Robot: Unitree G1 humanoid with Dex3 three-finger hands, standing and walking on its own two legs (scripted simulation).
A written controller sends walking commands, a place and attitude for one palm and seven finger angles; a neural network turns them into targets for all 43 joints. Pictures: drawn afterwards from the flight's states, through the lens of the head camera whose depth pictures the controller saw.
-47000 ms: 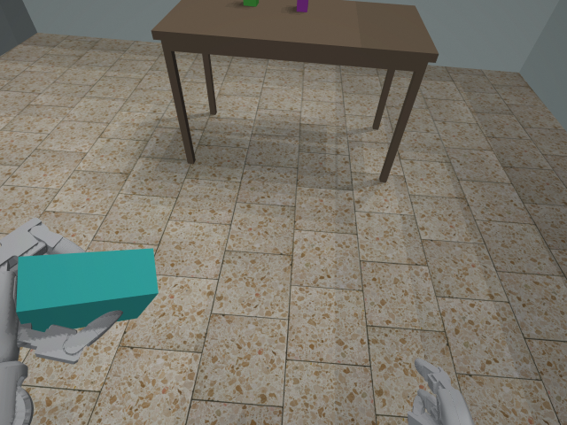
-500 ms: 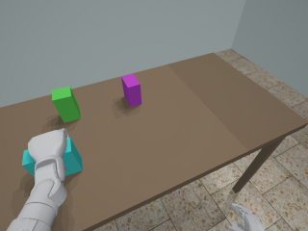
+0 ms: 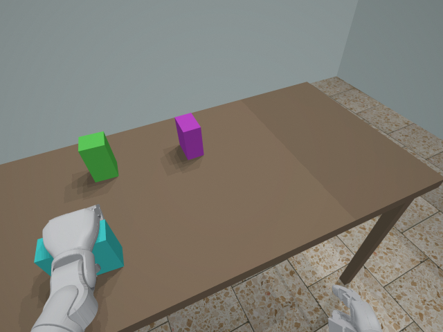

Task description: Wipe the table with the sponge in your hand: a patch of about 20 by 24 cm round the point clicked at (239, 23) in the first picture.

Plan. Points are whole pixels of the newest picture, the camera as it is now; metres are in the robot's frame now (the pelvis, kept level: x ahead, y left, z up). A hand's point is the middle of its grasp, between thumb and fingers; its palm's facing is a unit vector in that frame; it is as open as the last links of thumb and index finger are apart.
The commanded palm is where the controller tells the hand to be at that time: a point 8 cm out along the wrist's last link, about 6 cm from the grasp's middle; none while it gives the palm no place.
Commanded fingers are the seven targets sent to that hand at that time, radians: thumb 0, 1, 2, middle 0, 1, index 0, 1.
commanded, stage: wipe back along the first lane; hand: left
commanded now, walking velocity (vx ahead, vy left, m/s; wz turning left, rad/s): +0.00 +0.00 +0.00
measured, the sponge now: (87, 257) +0.25 +0.31 -0.02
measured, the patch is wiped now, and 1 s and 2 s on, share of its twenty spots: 1.00 1.00 1.00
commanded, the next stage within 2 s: lift the sponge slowly off the table in 1.42 s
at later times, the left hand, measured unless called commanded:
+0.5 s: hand (88, 269) +0.21 +0.27 +0.02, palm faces +0.01 -0.07 -1.00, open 9.2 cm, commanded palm +0.16 +0.24 +0.04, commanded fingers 0.00 0.10 1.30 -1.20 -1.60 -1.20 -1.60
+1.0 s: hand (91, 277) +0.20 +0.26 +0.02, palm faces +0.01 -0.07 -1.00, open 9.2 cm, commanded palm +0.15 +0.24 +0.04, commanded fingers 0.00 0.10 1.30 -1.20 -1.60 -1.20 -1.60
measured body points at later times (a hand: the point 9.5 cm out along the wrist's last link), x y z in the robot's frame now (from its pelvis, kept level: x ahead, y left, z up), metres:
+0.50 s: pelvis +0.00 +0.00 +0.00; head -0.02 -0.03 +0.45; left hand +0.21 +0.27 +0.07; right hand +0.23 -0.21 -0.07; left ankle +0.00 +0.09 -0.73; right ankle -0.03 -0.12 -0.73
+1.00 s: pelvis -0.01 -0.01 +0.00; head -0.04 -0.04 +0.45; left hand +0.20 +0.26 +0.07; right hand +0.22 -0.22 -0.08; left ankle +0.00 +0.09 -0.73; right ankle -0.03 -0.12 -0.73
